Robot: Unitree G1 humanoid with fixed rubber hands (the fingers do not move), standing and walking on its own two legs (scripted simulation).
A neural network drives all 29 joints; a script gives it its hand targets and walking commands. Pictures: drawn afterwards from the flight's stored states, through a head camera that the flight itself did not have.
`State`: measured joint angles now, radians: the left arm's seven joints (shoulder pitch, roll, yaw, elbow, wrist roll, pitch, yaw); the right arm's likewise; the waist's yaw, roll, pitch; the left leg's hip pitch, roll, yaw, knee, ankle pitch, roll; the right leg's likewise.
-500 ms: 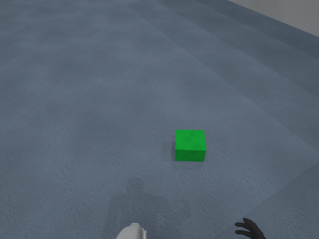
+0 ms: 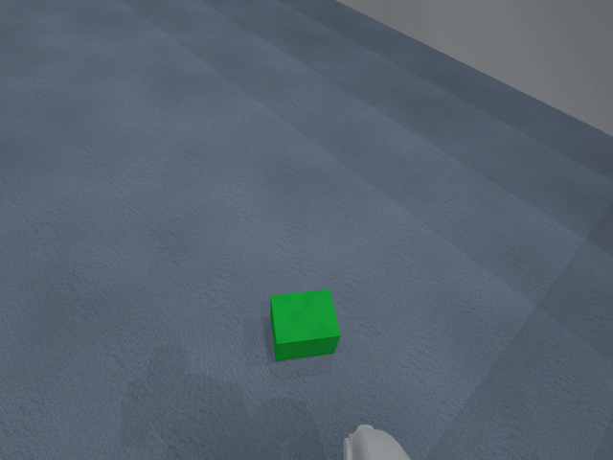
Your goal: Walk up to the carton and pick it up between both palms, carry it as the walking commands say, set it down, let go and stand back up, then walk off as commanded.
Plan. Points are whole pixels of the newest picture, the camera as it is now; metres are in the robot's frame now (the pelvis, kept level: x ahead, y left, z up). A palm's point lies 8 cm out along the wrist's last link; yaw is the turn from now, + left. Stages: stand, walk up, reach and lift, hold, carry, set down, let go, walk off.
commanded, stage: walk up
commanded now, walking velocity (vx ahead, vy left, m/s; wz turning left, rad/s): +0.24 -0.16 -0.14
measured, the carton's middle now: (302, 325) +0.62 -0.05 -0.71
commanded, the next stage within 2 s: none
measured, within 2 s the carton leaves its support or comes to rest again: neither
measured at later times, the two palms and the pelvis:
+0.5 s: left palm out of the picture +0.08 +0.17 -0.13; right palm out of the picture +0.13 -0.29 -0.16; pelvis +0.10 -0.06 +0.00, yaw -1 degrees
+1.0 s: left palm out of the picture +0.11 +0.20 -0.15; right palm out of the picture +0.10 -0.26 -0.14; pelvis +0.12 -0.03 +0.00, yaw +0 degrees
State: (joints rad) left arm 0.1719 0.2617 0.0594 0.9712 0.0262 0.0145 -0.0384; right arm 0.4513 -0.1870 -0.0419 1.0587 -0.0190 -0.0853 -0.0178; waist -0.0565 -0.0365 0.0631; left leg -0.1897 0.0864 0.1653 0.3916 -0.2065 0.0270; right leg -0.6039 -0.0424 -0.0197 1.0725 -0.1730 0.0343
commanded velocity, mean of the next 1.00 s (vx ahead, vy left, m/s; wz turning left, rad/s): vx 0.11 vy -0.01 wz -0.01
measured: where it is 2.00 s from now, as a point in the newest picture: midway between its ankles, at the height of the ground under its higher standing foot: outside the picture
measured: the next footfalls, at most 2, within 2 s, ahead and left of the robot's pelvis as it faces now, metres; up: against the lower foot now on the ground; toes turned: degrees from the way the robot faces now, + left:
right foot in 0.22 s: +0.15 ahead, -0.17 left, +0.00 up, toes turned -8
left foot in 0.62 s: +0.19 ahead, +0.07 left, +0.00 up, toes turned +4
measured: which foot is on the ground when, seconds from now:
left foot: down 0.00-0.22, up 0.24-0.60, down 0.62-1.00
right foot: up 0.00-0.20, down 0.22-0.94, up 0.96-1.00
